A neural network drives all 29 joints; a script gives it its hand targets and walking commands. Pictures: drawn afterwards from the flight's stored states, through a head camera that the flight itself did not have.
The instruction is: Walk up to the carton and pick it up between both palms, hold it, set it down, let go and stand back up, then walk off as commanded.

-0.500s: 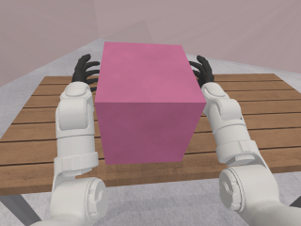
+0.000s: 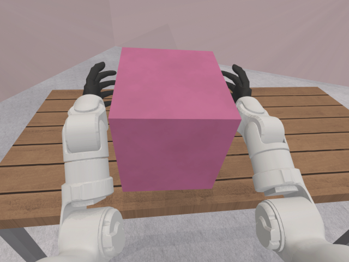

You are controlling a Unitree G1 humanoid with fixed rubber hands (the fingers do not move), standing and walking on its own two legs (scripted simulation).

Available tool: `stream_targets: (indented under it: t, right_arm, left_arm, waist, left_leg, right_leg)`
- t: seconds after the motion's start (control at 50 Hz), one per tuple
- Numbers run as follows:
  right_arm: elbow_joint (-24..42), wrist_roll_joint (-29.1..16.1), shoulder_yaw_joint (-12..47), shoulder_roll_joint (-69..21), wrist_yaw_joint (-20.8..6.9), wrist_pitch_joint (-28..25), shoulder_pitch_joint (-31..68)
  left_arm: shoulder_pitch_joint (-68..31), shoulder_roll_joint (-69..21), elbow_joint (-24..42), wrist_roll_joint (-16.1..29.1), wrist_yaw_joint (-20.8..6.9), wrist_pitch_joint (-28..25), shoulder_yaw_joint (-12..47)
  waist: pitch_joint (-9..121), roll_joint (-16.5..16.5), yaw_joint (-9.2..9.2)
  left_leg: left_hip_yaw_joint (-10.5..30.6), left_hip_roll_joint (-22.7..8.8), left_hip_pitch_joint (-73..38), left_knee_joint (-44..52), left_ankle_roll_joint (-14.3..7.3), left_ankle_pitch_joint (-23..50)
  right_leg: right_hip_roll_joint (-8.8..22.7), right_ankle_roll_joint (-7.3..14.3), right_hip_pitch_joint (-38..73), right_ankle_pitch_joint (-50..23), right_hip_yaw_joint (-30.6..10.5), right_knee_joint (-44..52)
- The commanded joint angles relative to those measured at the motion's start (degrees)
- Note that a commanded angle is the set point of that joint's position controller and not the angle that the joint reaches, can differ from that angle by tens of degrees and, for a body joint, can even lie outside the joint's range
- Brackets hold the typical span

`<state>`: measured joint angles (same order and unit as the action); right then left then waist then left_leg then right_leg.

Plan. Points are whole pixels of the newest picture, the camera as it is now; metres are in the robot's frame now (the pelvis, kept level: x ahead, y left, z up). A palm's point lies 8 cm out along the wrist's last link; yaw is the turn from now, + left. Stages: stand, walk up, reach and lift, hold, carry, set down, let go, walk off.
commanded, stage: hold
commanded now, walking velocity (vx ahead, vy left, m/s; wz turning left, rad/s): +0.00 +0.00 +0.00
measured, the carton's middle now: (168, 120) +0.38 +0.02 +0.19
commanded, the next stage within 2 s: none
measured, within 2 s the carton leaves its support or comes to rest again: neither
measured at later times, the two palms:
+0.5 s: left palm (94, 103) +0.35 +0.17 +0.25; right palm (238, 101) +0.38 -0.13 +0.24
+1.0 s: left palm (94, 100) +0.36 +0.17 +0.25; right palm (238, 100) +0.38 -0.13 +0.25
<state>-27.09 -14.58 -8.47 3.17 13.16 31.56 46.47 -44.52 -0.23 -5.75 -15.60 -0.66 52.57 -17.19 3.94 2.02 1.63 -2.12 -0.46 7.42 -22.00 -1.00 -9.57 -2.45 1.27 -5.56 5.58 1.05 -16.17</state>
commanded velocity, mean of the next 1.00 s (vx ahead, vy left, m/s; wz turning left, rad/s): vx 0.00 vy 0.00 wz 0.00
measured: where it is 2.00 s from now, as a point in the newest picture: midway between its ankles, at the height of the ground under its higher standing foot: outside the picture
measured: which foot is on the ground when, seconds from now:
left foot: down 0.00-1.00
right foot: down 0.00-1.00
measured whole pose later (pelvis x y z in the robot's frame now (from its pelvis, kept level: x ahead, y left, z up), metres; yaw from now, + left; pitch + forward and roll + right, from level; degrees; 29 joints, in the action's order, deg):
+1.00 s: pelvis +0.01 +0.00 +0.00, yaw +0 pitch -5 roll -1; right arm -22.6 -15.6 -7.0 3.4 14.4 33.0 44.8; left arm -42.6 -0.2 -2.0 -15.1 -1.4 52.9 -16.7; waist 3.4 2.0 1.6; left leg -2.1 -0.5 7.1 -22.0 -1.0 -10.2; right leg -2.4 1.3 -5.3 6.3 1.1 -16.3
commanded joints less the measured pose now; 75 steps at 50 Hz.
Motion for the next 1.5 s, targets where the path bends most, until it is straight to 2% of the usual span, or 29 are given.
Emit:
stream_targets:
  t: [0.0,0.18,0.24,0.28,0.3,0.32,0.38,0.42,0.44,0.5,0.52,0.54,0.62,0.76,0.82,0.84,0.86,0.92,0.98,1.06,1.1,1.12,1.22,1.3,1.36,1.38,1.4,1.42,1.48]
  right_arm:
    - [15.62,-4.89,22.10,-26.10,-7.74,-1.81,45.59]
    - [2.61,1.31,15.50,-25.65,-11.39,-3.73,48.78]
    - [2.96,2.76,14.13,-25.92,-11.80,-5.65,50.39]
    - [1.53,3.39,13.56,-27.56,-12.05,-5.94,51.23]
    - [1.25,3.66,13.24,-28.28,-12.04,-6.46,51.79]
    - [4.06,3.28,14.76,-28.96,-11.95,-7.46,53.35]
    - [1.90,3.36,14.09,-31.43,-12.06,-8.24,53.98]
    - [-0.28,3.44,14.28,-30.64,-11.83,-7.89,49.80]
    - [1.91,2.83,14.95,-30.74,-11.36,-8.33,49.05]
    - [7.05,-0.74,18.87,-31.97,-10.58,-8.81,50.00]
    - [10.20,-2.43,20.86,-32.29,-9.93,-9.10,49.61]
    - [11.93,-3.32,22.19,-32.35,-9.41,-8.94,49.93]
    - [20.39,-7.00,26.76,-31.64,-6.36,-7.37,44.38]
    - [25.64,-11.30,31.55,-27.46,-3.81,-2.15,38.31]
    - [28.60,-11.27,31.67,-25.29,-3.64,-1.19,39.95]
    - [26.16,-9.96,29.13,-24.30,-3.39,-0.56,39.57]
    - [27.50,-10.68,29.72,-24.38,-3.91,-0.55,39.60]
    - [21.25,-7.91,25.26,-22.05,-5.11,0.40,37.42]
    - [17.93,-5.24,23.33,-24.27,-6.86,-0.03,40.74]
    - [13.78,-4.29,20.27,-25.22,-8.64,-0.78,42.72]
    - [12.36,-2.74,20.28,-26.11,-9.49,-1.97,44.92]
    - [8.53,-1.39,18.57,-25.26,-10.00,-1.58,44.01]
    - [10.07,0.57,17.87,-27.64,-11.36,-4.56,48.90]
    - [2.54,3.32,13.59,-26.73,-11.49,-5.39,48.85]
    - [5.35,2.04,16.33,-28.97,-11.34,-6.61,49.18]
    - [5.19,2.10,15.75,-29.44,-11.10,-6.66,46.74]
    - [5.98,1.04,16.94,-30.28,-11.04,-7.19,49.41]
    - [7.99,0.14,17.89,-31.67,-10.63,-7.66,47.97]
    - [11.18,-1.58,20.00,-31.90,-9.77,-7.73,48.07]
  left_arm:
    - [-37.50,-31.04,8.28,11.14,-8.35,-4.36,31.42]
    - [-40.96,-28.19,-3.39,6.94,-9.52,-6.04,24.44]
    - [-43.55,-28.59,-4.88,7.38,-9.55,-7.16,24.81]
    - [-43.65,-26.74,-5.95,6.99,-9.34,-7.63,23.48]
    - [-43.43,-27.74,-6.57,7.45,-9.19,-8.00,23.36]
    - [-42.73,-27.43,-6.82,6.99,-9.38,-7.94,22.17]
    - [-47.86,-27.17,-5.86,8.41,-8.70,-9.82,23.29]
    - [-43.47,-26.28,-5.52,6.67,-9.04,-8.87,21.70]
    - [-43.10,-28.56,-2.08,8.49,-8.87,-9.18,25.64]
    - [-41.57,-28.72,-0.48,9.01,-8.53,-9.37,24.97]
    - [-39.91,-29.51,3.74,10.46,-8.60,-9.10,27.78]
    - [-37.67,-28.61,4.30,9.15,-8.54,-8.52,26.16]
    - [-34.30,-30.27,12.37,12.33,-8.69,-7.78,32.22]
    - [-25.99,-28.04,16.65,9.76,-8.92,-3.43,30.65]
    - [-25.34,-29.51,18.74,10.52,-8.76,-2.37,32.57]
    - [-27.66,-28.60,16.29,10.75,-9.38,-2.18,31.79]
    - [-26.84,-29.02,17.42,10.97,-9.41,-2.07,32.22]
    - [-29.36,-28.83,16.40,10.23,-9.73,-1.49,32.13]
    - [-33.57,-29.76,13.21,11.04,-9.69,-2.74,31.33]
    - [-39.57,-29.76,10.50,11.09,-9.06,-4.23,31.14]
    - [-38.38,-29.13,7.85,10.01,-8.86,-4.73,28.93]
    - [-39.97,-29.23,5.80,9.66,-8.88,-4.68,28.56]
    - [-42.45,-29.13,3.94,9.76,-9.01,-6.57,27.69]
    - [-41.58,-27.19,-4.81,7.13,-9.70,-6.61,23.63]
    - [-38.51,-27.25,-2.67,6.50,-10.04,-7.31,23.07]
    - [-39.53,-27.74,-0.90,7.36,-9.96,-7.42,24.27]
    - [-39.96,-28.14,-1.47,7.42,-9.83,-7.68,23.88]
    - [-41.61,-28.90,2.18,9.44,-9.58,-8.45,26.37]
    - [-40.87,-28.44,3.10,9.95,-8.93,-8.45,27.24]
  waist:
    - [20.60,-7.63,8.46]
    - [14.40,-5.53,5.66]
    - [14.02,-7.33,5.81]
    - [14.51,-4.69,4.75]
    - [14.71,-4.79,5.92]
    - [16.22,-2.46,4.46]
    - [17.42,-3.94,4.93]
    - [16.10,-2.89,5.06]
    - [19.09,-4.88,7.24]
    - [21.91,-3.19,5.13]
    - [24.95,-4.05,6.32]
    - [25.68,-3.06,5.39]
    - [32.12,-4.35,9.69]
    - [28.60,-6.56,8.10]
    - [28.99,-7.14,7.93]
    - [24.63,-7.58,9.84]
    - [25.77,-6.44,9.43]
    - [20.83,-10.47,9.82]
    - [20.38,-7.62,8.98]
    - [20.35,-9.58,8.30]
    - [18.00,-7.74,6.06]
    - [15.47,-8.06,7.26]
    - [19.35,-5.11,5.84]
    - [12.75,-5.26,5.98]
    - [16.10,-2.69,5.19]
    - [16.98,-3.60,6.35]
    - [17.35,-3.72,5.08]
    - [21.41,-4.81,6.87]
    - [23.04,-3.98,5.82]
  left_leg:
    - [3.69,0.99,-6.47,5.44,4.86,5.50]
    - [2.82,-0.25,4.06,11.39,1.26,-15.88]
    - [3.32,-0.84,6.07,12.32,1.17,-16.80]
    - [1.95,-0.06,5.84,11.77,0.42,-16.07]
    - [2.04,0.12,4.33,11.49,0.53,-14.08]
    - [1.74,0.42,3.28,10.53,0.17,-12.07]
    - [1.41,0.80,2.89,10.15,0.45,-11.42]
    - [0.56,1.56,0.57,9.49,-0.01,-8.85]
    - [1.29,1.42,-0.97,8.87,1.32,-5.50]
    - [1.52,1.86,-2.29,7.53,1.00,-0.43]
    - [1.74,2.22,-3.24,6.15,1.67,3.62]
    - [1.75,2.25,-4.54,5.07,1.40,8.27]
    - [2.27,3.48,-8.62,1.38,3.45,17.02]
    - [3.09,3.36,-11.49,-0.55,4.63,25.73]
    - [3.87,2.44,-12.16,-0.23,5.93,27.00]
    - [3.03,3.05,-9.18,1.03,5.67,19.77]
    - [3.17,2.74,-10.00,1.04,5.53,20.68]
    - [3.30,1.45,-9.99,2.16,7.07,18.61]
    - [3.35,0.76,-8.66,4.89,5.44,10.51]
    - [3.13,0.63,-5.18,6.73,5.17,0.81]
    - [3.20,-0.11,-3.09,8.56,4.15,-1.99]
    - [3.41,-0.07,-0.46,9.66,3.65,-7.20]
    - [3.24,-0.61,0.11,10.63,1.82,-10.81]
    - [2.18,0.33,5.64,11.61,0.60,-15.98]
    - [1.14,0.60,1.40,10.68,0.49,-9.22]
    - [1.44,0.95,0.42,9.71,1.35,-6.32]
    - [1.55,0.66,0.23,9.54,1.24,-5.09]
    - [1.27,1.46,-2.39,8.50,1.47,-2.91]
    - [1.17,2.19,-4.87,6.97,1.37,0.09]
  right_leg:
    - [-0.36,-1.46,12.59,-4.25,0.72,0.22]
    - [0.26,-1.89,11.24,11.35,0.66,-0.16]
    - [0.25,-1.45,11.88,10.64,0.67,-0.83]
    - [1.26,-2.10,11.61,12.57,-0.32,-0.24]
    - [1.38,-2.23,10.62,12.08,0.40,0.40]
    - [1.48,-2.42,10.17,11.34,0.33,1.20]
    - [1.67,-2.47,8.73,13.11,0.50,1.19]
    - [2.03,-2.99,9.26,10.49,0.68,1.52]
    - [1.48,-2.50,10.19,5.77,0.80,0.61]
    - [1.56,-3.32,13.58,0.31,0.79,0.55]
    - [1.11,-3.38,15.44,-5.89,0.97,-0.60]
    - [1.17,-3.79,18.28,-11.40,0.47,-1.15]
    - [0.56,-4.03,23.04,-23.98,0.54,-3.11]
    - [-0.55,-4.06,24.01,-31.13,-0.18,-4.41]
    - [-1.35,-3.46,21.67,-29.02,0.51,-4.41]
    - [-0.43,-3.14,20.72,-22.94,0.33,-2.76]
    - [-0.96,-3.00,21.79,-22.74,0.49,-2.93]
    - [-1.42,-1.49,16.76,-13.89,0.90,-2.01]
    - [-0.92,-1.20,14.52,-7.44,1.06,-0.72]
    - [-0.19,-0.72,11.71,-0.99,0.82,-0.64]
    - [0.33,-1.00,11.14,1.64,0.37,-0.03]
    - [0.54,-0.97,10.32,4.92,0.84,-0.09]
    - [0.29,-1.75,10.90,6.35,0.51,-0.66]
    - [1.33,-2.31,9.77,13.80,0.32,0.67]
    - [1.25,-2.50,12.35,7.45,0.59,0.78]
    - [1.65,-2.29,12.87,4.61,0.19,0.49]
    - [1.26,-2.51,11.98,4.93,0.76,0.46]
    - [1.53,-2.70,12.64,1.15,0.79,0.22]
    - [1.40,-3.19,12.80,-1.13,0.84,0.55]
